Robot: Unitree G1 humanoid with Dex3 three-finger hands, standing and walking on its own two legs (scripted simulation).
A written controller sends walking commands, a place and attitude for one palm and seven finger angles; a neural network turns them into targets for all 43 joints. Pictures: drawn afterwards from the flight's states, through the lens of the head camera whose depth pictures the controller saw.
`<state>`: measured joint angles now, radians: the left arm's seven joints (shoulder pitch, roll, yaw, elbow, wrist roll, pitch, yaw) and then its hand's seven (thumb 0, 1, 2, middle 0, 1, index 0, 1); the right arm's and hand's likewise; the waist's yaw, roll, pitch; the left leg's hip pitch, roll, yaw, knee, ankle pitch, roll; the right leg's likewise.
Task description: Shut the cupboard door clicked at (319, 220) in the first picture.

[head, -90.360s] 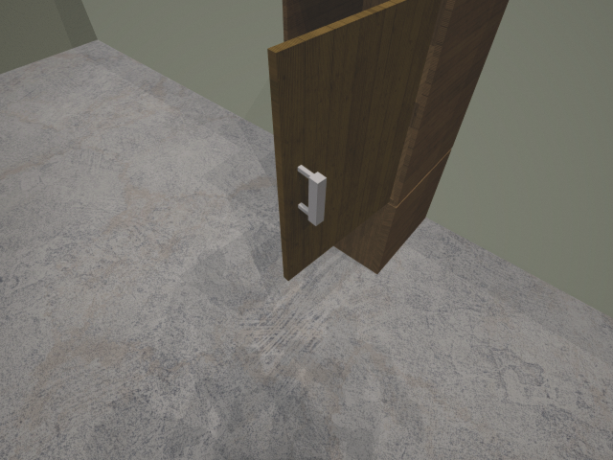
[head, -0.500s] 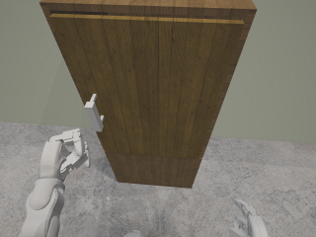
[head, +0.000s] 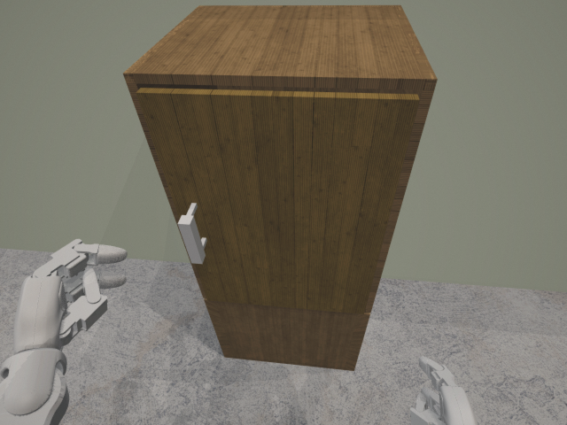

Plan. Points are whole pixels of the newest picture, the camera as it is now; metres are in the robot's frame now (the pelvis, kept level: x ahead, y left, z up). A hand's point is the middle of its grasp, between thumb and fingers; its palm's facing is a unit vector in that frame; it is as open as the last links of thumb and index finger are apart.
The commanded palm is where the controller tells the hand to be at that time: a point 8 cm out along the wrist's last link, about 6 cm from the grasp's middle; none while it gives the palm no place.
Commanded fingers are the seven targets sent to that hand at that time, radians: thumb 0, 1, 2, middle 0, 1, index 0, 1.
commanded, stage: draw the hand back to the body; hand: left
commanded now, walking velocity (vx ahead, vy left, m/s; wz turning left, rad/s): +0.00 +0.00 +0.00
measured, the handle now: (195, 233) +0.48 +0.23 -0.03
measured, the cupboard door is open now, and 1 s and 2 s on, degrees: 0 0 0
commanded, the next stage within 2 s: step back with the hand held close in 0.62 s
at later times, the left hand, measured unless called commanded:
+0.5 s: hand (61, 302) +0.20 +0.26 +0.16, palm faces +0.47 -0.80 -0.38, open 7.3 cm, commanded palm +0.15 +0.29 +0.18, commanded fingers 0.00 0.90 0.90 -0.20 -0.30 -0.20 -0.30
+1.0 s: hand (52, 296) +0.20 +0.27 +0.16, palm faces +0.39 -0.79 -0.48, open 7.4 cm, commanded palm +0.14 +0.31 +0.18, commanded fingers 0.00 0.90 0.90 -0.20 -0.30 -0.20 -0.30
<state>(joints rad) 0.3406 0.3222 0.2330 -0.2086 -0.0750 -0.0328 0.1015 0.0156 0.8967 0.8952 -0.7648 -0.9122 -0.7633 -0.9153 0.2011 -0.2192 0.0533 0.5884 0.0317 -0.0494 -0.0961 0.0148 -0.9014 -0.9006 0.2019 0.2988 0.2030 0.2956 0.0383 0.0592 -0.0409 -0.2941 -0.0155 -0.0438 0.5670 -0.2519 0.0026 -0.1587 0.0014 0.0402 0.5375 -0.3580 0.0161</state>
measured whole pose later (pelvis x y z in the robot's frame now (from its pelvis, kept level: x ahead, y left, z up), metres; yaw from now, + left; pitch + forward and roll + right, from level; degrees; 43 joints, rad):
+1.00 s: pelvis +0.00 +0.01 +0.01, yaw +0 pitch +0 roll -1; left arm 0.52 0.40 0.39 -0.40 -0.08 -0.13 0.10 0.01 0.89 0.89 -0.21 -0.30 -0.21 -0.30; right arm 0.18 -0.25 -0.01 0.60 0.02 0.02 -0.09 0.01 -0.90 -0.90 0.20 0.30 0.20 0.30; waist 0.01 0.07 -0.02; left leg -0.30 -0.01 -0.04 0.51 -0.21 0.01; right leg -0.15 0.00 0.04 0.44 -0.30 0.03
